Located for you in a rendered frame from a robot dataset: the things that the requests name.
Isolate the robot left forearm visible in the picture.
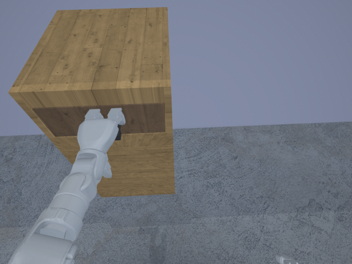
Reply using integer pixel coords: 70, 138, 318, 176
8, 148, 107, 264

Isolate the right robot hand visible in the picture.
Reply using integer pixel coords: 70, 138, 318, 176
275, 253, 298, 264

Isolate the cabinet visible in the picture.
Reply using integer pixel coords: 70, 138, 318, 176
8, 7, 175, 197

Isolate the drawer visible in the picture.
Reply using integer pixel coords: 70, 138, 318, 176
32, 103, 166, 137

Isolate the handle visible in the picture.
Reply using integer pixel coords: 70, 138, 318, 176
115, 124, 122, 140

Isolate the left robot hand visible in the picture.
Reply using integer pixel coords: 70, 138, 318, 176
77, 108, 125, 178

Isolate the left robot upper arm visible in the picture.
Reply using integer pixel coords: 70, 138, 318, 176
14, 233, 78, 264

